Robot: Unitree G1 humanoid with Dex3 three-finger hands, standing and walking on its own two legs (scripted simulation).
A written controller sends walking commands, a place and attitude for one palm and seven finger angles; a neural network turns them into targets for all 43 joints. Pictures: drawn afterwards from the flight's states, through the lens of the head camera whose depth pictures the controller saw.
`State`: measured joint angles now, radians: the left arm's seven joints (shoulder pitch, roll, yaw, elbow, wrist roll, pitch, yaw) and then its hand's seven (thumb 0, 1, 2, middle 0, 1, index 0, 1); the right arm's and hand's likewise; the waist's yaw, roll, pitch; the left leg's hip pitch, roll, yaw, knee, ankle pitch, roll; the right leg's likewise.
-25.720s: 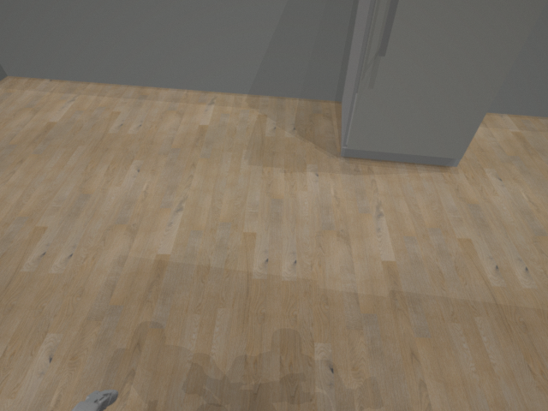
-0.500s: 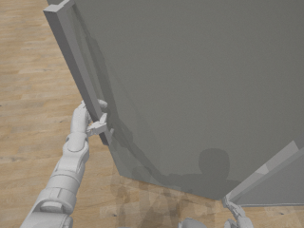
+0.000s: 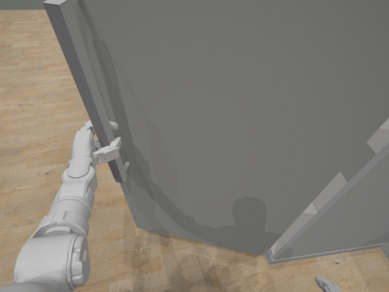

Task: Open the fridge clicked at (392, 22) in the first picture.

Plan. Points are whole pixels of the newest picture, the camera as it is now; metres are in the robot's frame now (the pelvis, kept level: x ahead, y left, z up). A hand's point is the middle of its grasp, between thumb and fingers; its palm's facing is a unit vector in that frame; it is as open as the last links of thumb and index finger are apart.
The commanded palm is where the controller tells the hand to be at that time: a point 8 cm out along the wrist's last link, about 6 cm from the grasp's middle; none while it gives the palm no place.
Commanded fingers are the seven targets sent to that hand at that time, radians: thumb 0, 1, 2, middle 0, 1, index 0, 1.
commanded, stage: loosen the grip on the handle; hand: left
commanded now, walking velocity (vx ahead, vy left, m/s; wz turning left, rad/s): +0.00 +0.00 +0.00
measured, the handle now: (104, 114) +0.46 +0.20 +0.11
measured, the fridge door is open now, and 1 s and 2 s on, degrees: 70 71 71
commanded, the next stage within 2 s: slip the hand off the handle in 0.48 s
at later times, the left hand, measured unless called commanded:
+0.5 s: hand (98, 156) +0.42 +0.23 +0.01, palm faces +0.24 -0.96 -0.17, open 14.0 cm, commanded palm +0.38 +0.27 +0.03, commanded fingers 0.00 -0.55 0.20 -0.25 -1.15 -0.25 -1.15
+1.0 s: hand (76, 160) +0.42 +0.29 +0.00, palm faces +0.24 -0.96 -0.17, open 14.6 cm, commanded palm +0.38 +0.34 +0.02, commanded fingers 0.00 -0.55 0.20 -0.25 -1.15 -0.25 -1.15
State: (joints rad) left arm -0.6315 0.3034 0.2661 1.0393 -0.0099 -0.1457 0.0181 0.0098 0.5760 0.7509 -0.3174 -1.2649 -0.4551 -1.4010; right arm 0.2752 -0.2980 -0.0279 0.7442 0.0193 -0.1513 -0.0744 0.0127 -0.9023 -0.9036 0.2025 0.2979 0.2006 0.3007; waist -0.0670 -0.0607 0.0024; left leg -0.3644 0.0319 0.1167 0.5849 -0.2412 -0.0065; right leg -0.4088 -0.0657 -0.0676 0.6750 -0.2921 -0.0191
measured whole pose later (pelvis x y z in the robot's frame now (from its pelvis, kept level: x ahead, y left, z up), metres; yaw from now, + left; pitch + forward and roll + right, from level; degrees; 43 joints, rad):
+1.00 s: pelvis +0.02 +0.02 -0.02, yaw +1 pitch +12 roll -1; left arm -0.51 0.43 0.34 0.97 -0.05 -0.22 -0.10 -0.01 -0.54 0.20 -0.25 -1.15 -0.26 -1.15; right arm 0.31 -0.28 0.00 0.67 0.02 -0.02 -0.05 0.01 -0.90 -0.90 0.21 0.30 0.20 0.30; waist -0.05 0.00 -0.08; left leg -0.66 0.06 0.07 0.82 -0.37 0.02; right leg -0.63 -0.05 -0.10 0.78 -0.36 0.00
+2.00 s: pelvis +0.02 +0.02 -0.02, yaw +2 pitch +9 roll -1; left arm -0.01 0.37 0.33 0.45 -0.16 -0.19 -0.17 -0.01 -0.54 0.20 -0.25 -1.15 -0.26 -1.15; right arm 0.24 -0.27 0.03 0.61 0.03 -0.14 -0.09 0.01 -0.90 -0.90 0.21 0.30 0.20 0.30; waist 0.01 0.01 -0.08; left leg -0.61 0.05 0.04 0.85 -0.38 0.01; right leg -0.57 -0.06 -0.12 0.81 -0.38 0.00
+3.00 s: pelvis +0.04 +0.03 +0.01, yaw +1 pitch -3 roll +0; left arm 0.38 0.36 0.32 -0.27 -0.06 -0.05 0.11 0.00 0.26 0.59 -0.22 -0.67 -0.23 -0.67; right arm 0.23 -0.23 0.04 0.66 0.00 -0.20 -0.09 0.02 -0.90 -0.90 0.21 0.30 0.21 0.30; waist 0.07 0.04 0.00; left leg -0.17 0.01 0.09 0.49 -0.27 0.03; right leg -0.16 -0.07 -0.09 0.47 -0.26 0.03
